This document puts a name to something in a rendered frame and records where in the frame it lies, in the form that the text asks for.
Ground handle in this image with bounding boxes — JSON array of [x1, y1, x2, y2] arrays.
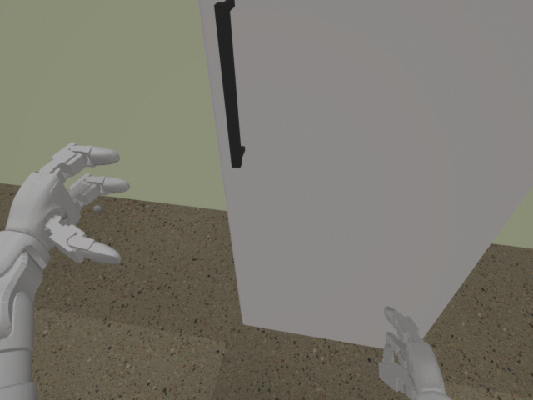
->
[[214, 0, 245, 168]]

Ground left robot hand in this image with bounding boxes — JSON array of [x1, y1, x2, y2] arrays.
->
[[5, 142, 130, 264]]

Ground robot left forearm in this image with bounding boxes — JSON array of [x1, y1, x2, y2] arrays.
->
[[0, 231, 51, 400]]

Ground fridge door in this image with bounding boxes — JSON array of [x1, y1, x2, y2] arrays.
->
[[201, 0, 533, 349]]

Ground right robot hand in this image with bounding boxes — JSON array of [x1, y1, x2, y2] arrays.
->
[[378, 307, 446, 400]]

